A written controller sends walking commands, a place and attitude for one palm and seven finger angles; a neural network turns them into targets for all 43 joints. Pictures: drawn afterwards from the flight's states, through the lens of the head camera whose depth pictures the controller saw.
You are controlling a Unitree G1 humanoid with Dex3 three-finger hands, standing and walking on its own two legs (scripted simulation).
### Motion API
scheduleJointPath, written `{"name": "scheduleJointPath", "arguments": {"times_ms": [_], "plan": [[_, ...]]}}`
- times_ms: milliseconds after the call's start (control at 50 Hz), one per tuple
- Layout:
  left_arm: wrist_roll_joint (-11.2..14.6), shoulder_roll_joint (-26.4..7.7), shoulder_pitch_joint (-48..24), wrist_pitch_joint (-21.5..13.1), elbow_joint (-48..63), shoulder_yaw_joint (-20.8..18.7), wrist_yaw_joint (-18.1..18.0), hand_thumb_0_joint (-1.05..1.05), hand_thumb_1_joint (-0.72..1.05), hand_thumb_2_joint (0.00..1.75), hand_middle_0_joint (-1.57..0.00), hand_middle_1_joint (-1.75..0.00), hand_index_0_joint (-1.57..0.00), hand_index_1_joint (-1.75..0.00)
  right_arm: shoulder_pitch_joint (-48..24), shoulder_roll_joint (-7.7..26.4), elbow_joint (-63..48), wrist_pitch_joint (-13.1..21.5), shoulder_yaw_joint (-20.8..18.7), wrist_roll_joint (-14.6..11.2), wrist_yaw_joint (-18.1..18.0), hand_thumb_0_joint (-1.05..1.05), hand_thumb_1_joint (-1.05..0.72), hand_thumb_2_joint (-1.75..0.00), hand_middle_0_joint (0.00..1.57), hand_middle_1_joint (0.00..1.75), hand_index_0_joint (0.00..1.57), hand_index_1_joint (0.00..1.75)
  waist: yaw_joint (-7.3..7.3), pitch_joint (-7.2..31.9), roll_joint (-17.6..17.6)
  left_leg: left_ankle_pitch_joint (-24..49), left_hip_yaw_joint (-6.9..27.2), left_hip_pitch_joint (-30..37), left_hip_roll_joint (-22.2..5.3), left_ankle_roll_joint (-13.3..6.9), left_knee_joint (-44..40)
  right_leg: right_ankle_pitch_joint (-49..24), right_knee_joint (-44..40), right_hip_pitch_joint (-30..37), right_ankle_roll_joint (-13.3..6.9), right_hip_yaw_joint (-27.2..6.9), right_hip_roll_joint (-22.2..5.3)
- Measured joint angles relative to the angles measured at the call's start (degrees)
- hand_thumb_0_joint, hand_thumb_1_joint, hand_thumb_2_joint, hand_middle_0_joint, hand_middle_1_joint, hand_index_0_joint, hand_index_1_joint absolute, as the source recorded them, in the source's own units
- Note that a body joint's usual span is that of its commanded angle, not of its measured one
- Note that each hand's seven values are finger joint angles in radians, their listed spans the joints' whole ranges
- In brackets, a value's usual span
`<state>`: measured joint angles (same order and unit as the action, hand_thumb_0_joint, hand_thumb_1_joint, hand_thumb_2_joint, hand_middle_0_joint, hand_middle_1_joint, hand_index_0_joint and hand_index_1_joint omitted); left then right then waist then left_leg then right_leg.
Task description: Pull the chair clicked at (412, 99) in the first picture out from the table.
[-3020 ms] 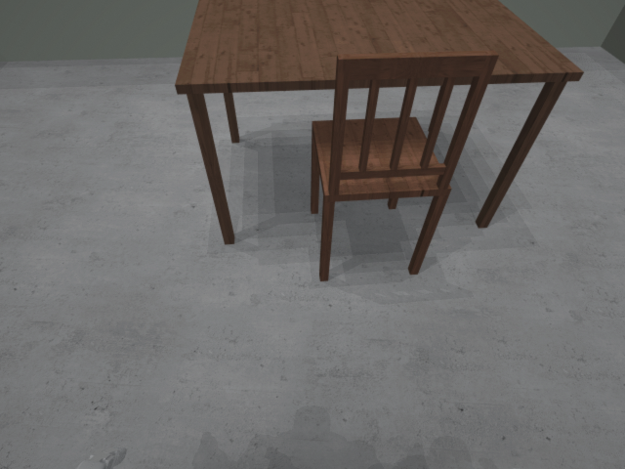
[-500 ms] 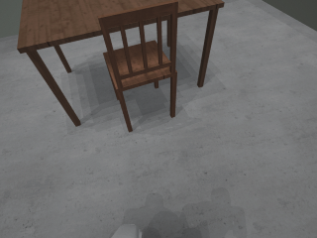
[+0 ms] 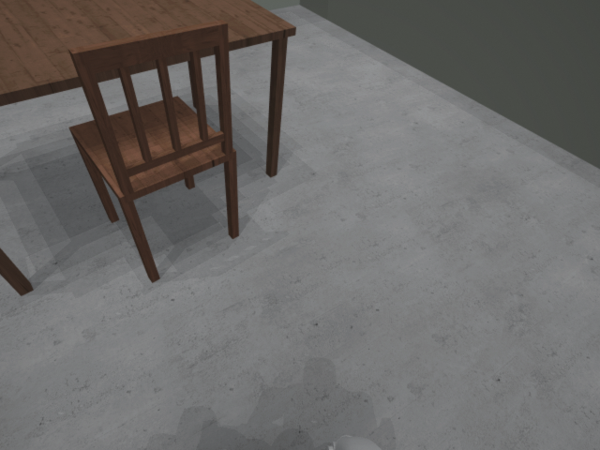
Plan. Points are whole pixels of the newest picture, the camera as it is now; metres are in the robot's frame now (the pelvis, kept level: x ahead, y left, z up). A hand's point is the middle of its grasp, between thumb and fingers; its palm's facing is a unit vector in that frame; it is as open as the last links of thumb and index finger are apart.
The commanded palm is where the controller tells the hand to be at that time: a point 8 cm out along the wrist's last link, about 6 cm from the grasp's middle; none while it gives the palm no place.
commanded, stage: walk to a spot facing it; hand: left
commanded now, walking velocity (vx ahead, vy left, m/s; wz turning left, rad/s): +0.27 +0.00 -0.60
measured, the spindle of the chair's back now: (169, 107) +0.90 +0.43 -0.09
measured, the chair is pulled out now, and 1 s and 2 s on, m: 0.00 0.00 0.00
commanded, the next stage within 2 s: turn to face it in 1.30 s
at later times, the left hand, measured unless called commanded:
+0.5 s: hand (255, 411) +0.21 +0.08 -0.16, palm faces -0.27 -0.94 -0.22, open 7.3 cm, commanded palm none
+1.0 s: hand (274, 306) +0.40 +0.07 -0.18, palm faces -0.37 -0.91 -0.17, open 7.4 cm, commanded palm none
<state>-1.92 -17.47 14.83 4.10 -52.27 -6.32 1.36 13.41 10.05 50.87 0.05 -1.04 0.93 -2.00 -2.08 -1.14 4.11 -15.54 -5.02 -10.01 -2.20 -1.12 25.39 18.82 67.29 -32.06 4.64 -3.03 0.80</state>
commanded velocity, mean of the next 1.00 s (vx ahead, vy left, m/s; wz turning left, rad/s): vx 0.35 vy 0.00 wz -0.39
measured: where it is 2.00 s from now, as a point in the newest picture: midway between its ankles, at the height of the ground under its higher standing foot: (374, 368)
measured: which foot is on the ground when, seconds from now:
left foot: down 0.00-0.28, up 0.30-0.74, down 0.76-1.00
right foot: up 0.00-0.26, down 0.28-0.78, up 0.80-1.00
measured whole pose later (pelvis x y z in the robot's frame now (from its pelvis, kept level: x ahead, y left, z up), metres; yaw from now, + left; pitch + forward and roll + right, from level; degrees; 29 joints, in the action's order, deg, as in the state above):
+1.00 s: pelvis +0.31 -0.10 +0.00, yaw -28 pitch -1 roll +0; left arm -2.1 -11.8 18.1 0.2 -59.9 -5.2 0.9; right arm 16.4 8.5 57.4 5.1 -3.1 0.8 -1.5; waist -2.1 -1.3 3.4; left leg -14.1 -13.3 -8.9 -2.9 -1.8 24.5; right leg 12.2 68.6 -33.0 -0.3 1.2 -4.5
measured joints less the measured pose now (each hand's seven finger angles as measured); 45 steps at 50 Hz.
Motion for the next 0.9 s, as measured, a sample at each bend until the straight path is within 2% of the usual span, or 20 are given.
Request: {"name": "scheduleJointPath", "arguments": {"times_ms": [60,140,240,280,300,320,360,380,420,540,620,680,720,760,800,840,860,900], "plan": [[0.00,0.86,-0.24,0.62,-0.57,0.45,0.52,0.01,0.92,0.90,-0.20,-0.30,-0.20,-0.30,2.04,0.10,0.74,0.75,-0.18,0.14,0.22,0.01,-0.91,-0.90,0.21,0.30,0.21,0.30,0.75,-0.12,-0.56,-0.54,-2.60,0.91,-1.04,0.16,-0.28,0.56,-3.54,1.68,0.06,1.39,-2.23],[-0.08,2.49,-1.30,0.93,-0.96,1.23,1.47,0.01,0.92,0.90,-0.20,-0.30,-0.20,-0.30,5.28,0.76,2.36,1.38,-0.80,0.45,0.67,0.01,-0.91,-0.90,0.21,0.30,0.21,0.30,2.24,-0.15,-1.68,-1.42,-5.97,2.16,-2.74,1.05,-0.67,1.98,-12.69,4.54,-0.76,4.19,-4.39],[-0.01,4.47,-4.14,-0.19,-0.17,2.06,2.11,0.01,0.92,0.90,-0.20,-0.30,-0.20,-0.30,9.09,2.75,4.93,1.37,-1.98,0.86,1.21,0.01,-0.91,-0.90,0.21,0.30,0.21,0.30,4.56,-0.67,-3.77,-4.12,-9.69,3.07,-5.59,3.50,1.46,3.78,-25.89,9.29,-2.74,7.35,-4.49],[0.03,4.89,-5.31,-1.60,0.67,2.38,2.15,0.01,0.91,0.90,-0.20,-0.30,-0.20,-0.30,10.92,3.73,5.73,1.21,-2.35,0.77,1.42,0.01,-0.91,-0.90,0.21,0.30,0.21,0.30,5.11,-0.90,-4.88,-6.96,-10.39,2.29,-7.54,4.80,5.76,0.90,-33.16,13.01,-4.14,8.60,-3.44],[0.00,5.00,-6.05,-2.78,0.93,2.58,1.91,0.01,0.91,0.90,-0.20,-0.30,-0.20,-0.30,11.57,4.11,6.30,0.89,-2.48,0.48,1.64,0.01,-0.91,-0.90,0.21,0.30,0.21,0.30,5.20,-1.23,-5.48,-9.18,-9.67,0.46,-8.78,4.58,11.37,-3.61,-33.85,13.35,-5.10,8.91,-2.70],[0.31,5.24,-6.63,-3.77,1.06,2.81,1.48,0.01,0.91,0.90,-0.20,-0.30,-0.20,-0.30,11.68,4.41,7.16,0.18,-2.50,0.37,1.80,0.01,-0.91,-0.90,0.21,0.30,0.21,0.30,5.22,-1.54,-5.96,-11.92,-7.09,-2.40,-8.94,4.31,19.02,-3.72,-32.21,13.18,-5.89,9.14,-2.11],[0.91,5.79,-6.41,-5.05,1.22,3.12,0.59,0.01,0.91,0.90,-0.20,-0.30,-0.20,-0.30,11.32,4.64,8.57,-0.95,-2.57,0.29,2.07,0.01,-0.91,-0.90,0.20,0.30,0.20,0.30,4.96,-1.34,-6.22,-12.16,-2.28,-8.34,-7.59,3.63,32.37,-1.14,-31.96,14.89,-6.88,9.20,-1.25],[1.04,5.97,-5.69,-5.42,1.13,3.20,0.21,0.01,0.91,0.90,-0.20,-0.30,-0.20,-0.30,10.88,4.60,8.89,-1.21,-2.64,0.31,2.21,0.01,-0.91,-0.90,0.20,0.30,0.20,0.30,4.57,-0.84,-6.01,-10.80,-1.28,-10.87,-7.09,3.57,36.39,-0.55,-33.22,16.17,-7.15,8.77,-0.84],[1.03,6.24,-3.85,-5.74,0.35,3.23,-0.48,0.01,0.91,0.90,-0.20,-0.30,-0.20,-0.30,9.36,4.39,8.52,-1.16,-2.86,0.57,2.46,0.01,-0.91,-0.90,0.20,0.30,0.20,0.30,4.13,0.10,-5.53,-7.15,-0.38,-15.10,-6.67,3.96,39.36,-1.16,-36.85,18.97,-7.26,7.62,-0.16],[0.68,7.29,1.69,-6.50,-3.80,3.75,-1.04,0.01,0.91,0.90,-0.20,-0.30,-0.20,-0.30,2.79,2.89,4.34,0.30,-3.05,0.76,3.10,0.01,-0.91,-0.90,0.20,0.30,0.20,0.30,3.45,0.87,-5.18,1.73,0.90,-23.30,-6.75,5.38,32.87,-3.03,-45.64,25.81,-7.57,4.25,1.33],[0.51,8.02,5.05,-6.90,-6.09,3.96,-1.32,0.01,0.91,0.90,-0.20,-0.30,-0.20,-0.30,-1.02,1.73,2.73,0.77,-2.74,0.64,3.64,0.01,-0.91,-0.90,0.20,0.30,0.20,0.30,1.78,0.65,-5.12,4.84,1.52,-25.03,-6.15,5.29,26.77,-1.86,-48.37,29.57,-6.99,2.55,1.81],[0.34,8.09,7.30,-6.95,-7.55,3.92,-1.67,0.01,0.91,0.90,-0.21,-0.30,-0.20,-0.30,-3.23,0.95,2.11,1.14,-2.38,0.44,3.92,0.01,-0.91,-0.90,0.20,0.30,0.20,0.30,0.16,0.29,-4.55,4.94,1.11,-23.16,-5.06,4.55,19.74,0.44,-48.81,32.34,-6.09,1.55,1.51],[0.25,7.89,8.74,-6.93,-8.58,3.70,-1.88,0.01,0.91,0.90,-0.21,-0.30,-0.20,-0.30,-4.35,0.48,1.83,1.67,-2.10,0.36,3.96,0.01,-0.91,-0.90,0.20,0.30,0.20,0.30,-0.82,0.05,-3.84,4.20,0.46,-20.27,-3.85,3.69,14.56,2.96,-47.66,33.85,-5.27,0.87,0.95],[0.46,7.74,10.58,-6.87,-9.47,3.33,-1.97,0.01,0.91,0.90,-0.21,-0.30,-0.20,-0.30,-5.04,0.27,1.21,2.93,-1.59,0.54,3.70,0.01,-0.91,-0.90,0.20,0.30,0.20,0.30,-1.32,-0.14,-3.17,5.63,-0.31,-15.62,-2.57,2.49,8.64,7.43,-41.55,33.18,-4.66,-0.23,0.36],[0.94,7.24,10.38,-5.95,-10.73,2.84,-1.78,0.01,0.91,0.90,-0.20,-0.30,-0.20,-0.30,-5.93,-0.53,1.15,4.16,-1.24,0.86,3.03,0.01,-0.91,-0.90,0.20,0.30,0.20,0.30,-1.08,-1.26,-1.81,4.29,-1.90,-15.20,-2.19,0.25,12.50,9.59,-23.96,26.67,-5.69,-0.44,-0.23],[0.83,6.59,9.49,-5.24,-11.35,2.52,-1.61,0.01,0.91,0.90,-0.20,-0.30,-0.20,-0.30,-5.33,-1.37,1.42,4.33,-0.73,0.79,2.63,0.00,-0.91,-0.90,0.20,0.30,0.21,0.30,-0.88,-1.78,-0.88,1.05,-3.65,-12.47,-2.11,-0.86,12.95,8.24,-7.44,19.09,-6.60,0.34,-0.51],[0.65,6.25,8.81,-5.04,-11.40,2.29,-1.45,0.01,0.91,0.90,-0.20,-0.30,-0.20,-0.30,-4.57,-1.81,1.84,4.39,-0.63,0.73,2.36,0.00,-0.91,-0.90,0.21,0.30,0.21,0.30,-0.70,-1.75,-0.57,0.54,-4.36,-10.61,-1.97,-0.88,11.53,5.85,-2.22,15.59,-6.69,1.29,-1.03],[0.28,5.65,7.10,-4.76,-10.79,1.86,-1.03,0.01,0.91,0.90,-0.20,-0.30,-0.20,-0.30,-2.51,-2.59,3.15,4.62,-0.52,0.57,1.82,0.00,-0.91,-0.90,0.21,0.30,0.21,0.30,-0.44,-1.63,-0.24,0.98,-5.47,-6.74,-1.55,-0.63,7.57,1.00,2.59,9.64,-6.44,3.04,-2.45]]}}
